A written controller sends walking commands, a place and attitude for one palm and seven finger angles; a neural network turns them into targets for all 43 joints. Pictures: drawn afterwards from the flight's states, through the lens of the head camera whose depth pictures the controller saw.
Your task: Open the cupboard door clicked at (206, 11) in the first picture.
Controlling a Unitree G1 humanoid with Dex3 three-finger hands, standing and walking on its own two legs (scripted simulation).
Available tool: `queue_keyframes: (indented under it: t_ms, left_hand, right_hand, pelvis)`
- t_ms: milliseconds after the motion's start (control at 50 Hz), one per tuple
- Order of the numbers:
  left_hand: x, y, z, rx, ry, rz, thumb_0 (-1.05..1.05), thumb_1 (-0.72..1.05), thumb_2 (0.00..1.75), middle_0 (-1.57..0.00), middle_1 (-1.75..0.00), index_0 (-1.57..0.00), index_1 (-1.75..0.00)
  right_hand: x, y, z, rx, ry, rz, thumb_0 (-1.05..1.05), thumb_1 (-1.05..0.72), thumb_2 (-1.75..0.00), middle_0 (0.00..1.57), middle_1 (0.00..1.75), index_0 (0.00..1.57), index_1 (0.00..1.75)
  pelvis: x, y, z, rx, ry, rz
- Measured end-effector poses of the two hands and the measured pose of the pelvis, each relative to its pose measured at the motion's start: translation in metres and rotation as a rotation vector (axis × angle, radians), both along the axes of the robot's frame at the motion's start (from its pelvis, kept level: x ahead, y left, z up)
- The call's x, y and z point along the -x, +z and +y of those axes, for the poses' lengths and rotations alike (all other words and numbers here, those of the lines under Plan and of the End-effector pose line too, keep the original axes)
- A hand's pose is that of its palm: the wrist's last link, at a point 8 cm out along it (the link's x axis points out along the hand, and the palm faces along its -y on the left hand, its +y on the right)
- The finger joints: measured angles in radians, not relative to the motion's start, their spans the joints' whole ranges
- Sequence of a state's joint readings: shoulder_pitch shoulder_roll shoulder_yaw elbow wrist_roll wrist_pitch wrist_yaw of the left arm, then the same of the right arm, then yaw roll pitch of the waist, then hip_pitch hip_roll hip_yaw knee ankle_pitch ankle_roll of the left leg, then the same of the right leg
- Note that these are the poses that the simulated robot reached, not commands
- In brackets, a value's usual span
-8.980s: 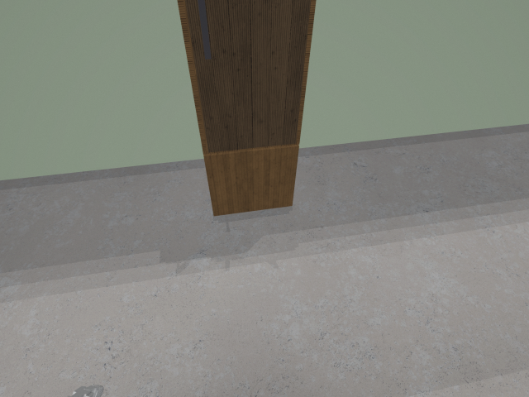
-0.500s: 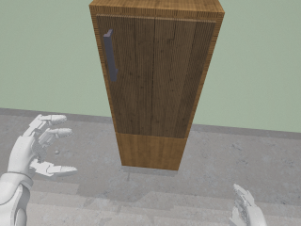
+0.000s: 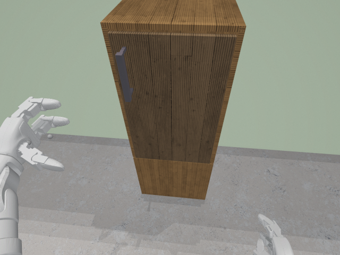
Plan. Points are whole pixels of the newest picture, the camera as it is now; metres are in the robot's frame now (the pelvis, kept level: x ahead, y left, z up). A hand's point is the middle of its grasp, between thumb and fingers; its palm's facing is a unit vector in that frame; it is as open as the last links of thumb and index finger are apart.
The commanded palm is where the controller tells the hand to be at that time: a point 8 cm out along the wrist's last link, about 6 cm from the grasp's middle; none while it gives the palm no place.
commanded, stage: raise the hand with hooked fingers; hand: left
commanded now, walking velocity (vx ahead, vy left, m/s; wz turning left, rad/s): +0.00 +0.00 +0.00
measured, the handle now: (126, 75) +0.58 +0.20 +0.14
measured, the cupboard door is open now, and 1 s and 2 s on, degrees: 0 0 0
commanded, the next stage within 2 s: move the hooked fingers beside the handle in 0.46 s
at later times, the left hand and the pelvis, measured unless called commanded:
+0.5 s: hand (55, 139) +0.29 +0.28 +0.16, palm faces +0.07 -1.00 -0.05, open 14.0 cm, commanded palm +0.26 +0.32 +0.16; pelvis +0.00 +0.00 +0.00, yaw -1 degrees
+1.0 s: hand (70, 121) +0.35 +0.27 +0.16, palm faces +0.03 -1.00 -0.02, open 14.0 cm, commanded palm +0.33 +0.31 +0.15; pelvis +0.00 +0.00 +0.00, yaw -1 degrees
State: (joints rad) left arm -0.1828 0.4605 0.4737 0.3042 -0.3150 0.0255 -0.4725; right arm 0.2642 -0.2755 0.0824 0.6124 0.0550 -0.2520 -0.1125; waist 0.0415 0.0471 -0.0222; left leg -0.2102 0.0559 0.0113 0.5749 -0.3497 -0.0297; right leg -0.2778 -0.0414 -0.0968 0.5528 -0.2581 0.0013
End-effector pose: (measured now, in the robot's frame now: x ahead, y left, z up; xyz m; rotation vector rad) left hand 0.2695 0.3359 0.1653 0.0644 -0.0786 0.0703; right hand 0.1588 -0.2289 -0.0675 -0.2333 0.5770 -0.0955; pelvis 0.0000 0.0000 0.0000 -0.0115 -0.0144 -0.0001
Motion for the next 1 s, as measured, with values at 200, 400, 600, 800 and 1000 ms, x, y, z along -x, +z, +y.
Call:
queue_keyframes:
  t_ms: [200,400,600,800,1000]
  left_hand:
    - [-0.005,-0.01,-0.009,0.026,-0.025,0.041,-0.01,-0.5,0.3,-0.3,-1.2,-0.3,-1.2]
    - [0.0,-0.009,-0.01,0.013,0.002,0.019,-0.01,-0.5,0.3,-0.3,-1.2,-0.3,-1.2]
    - [0.0,-0.009,-0.007,0.016,-0.006,0.042,-0.01,-0.5,0.3,-0.3,-1.2,-0.3,-1.2]
    - [-0.025,-0.01,-0.012,0.03,-0.022,0.041,-0.01,-0.5,0.3,-0.3,-1.2,-0.3,-1.2]
    - [-0.057,-0.009,-0.015,0.043,-0.041,0.055,-0.01,-0.5,0.3,-0.3,-1.2,-0.3,-1.2]
  right_hand:
    - [0.009,0.002,-0.016,0.013,-0.035,0.012,0.02,-0.9,-0.9,0.2,0.3,0.2,0.3]
    - [0.005,0.005,-0.009,0.01,-0.026,-0.008,0.02,-0.9,-0.9,0.2,0.3,0.2,0.3]
    - [-0.002,0.005,0.0,-0.006,-0.005,-0.017,0.02,-0.9,-0.9,0.2,0.3,0.2,0.3]
    - [0.003,0.002,-0.003,0.017,-0.015,0.015,0.02,-0.9,-0.9,0.2,0.3,0.2,0.3]
    - [0.024,-0.005,-0.013,0.027,-0.06,0.077,0.02,-0.9,-0.9,0.2,0.3,0.2,0.3]
  pelvis:
    - [0.001,0.001,-0.002,-0.007,-0.016,0.007]
    - [0.002,0.003,-0.003,-0.005,-0.012,-0.008]
    - [0.002,0.003,-0.001,-0.005,-0.009,-0.004]
    - [0.003,0.003,0.0,-0.004,-0.001,0.006]
    - [0.003,0.002,0.002,-0.008,-0.013,0.033]
